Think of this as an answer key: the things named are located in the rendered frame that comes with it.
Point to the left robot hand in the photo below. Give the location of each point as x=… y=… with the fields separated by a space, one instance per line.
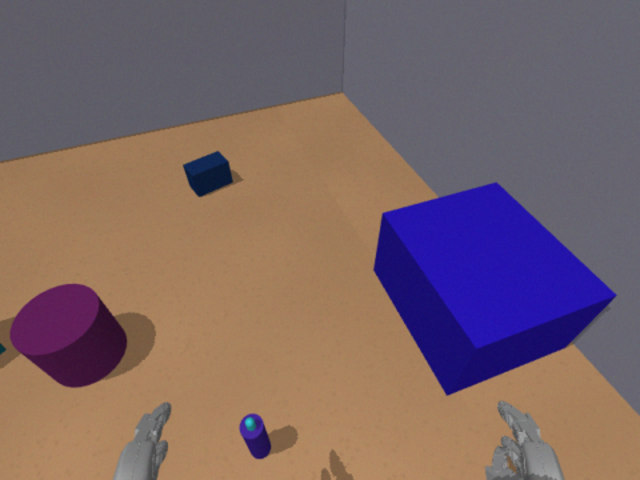
x=141 y=458

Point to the right robot hand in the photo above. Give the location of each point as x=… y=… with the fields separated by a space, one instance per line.
x=534 y=459

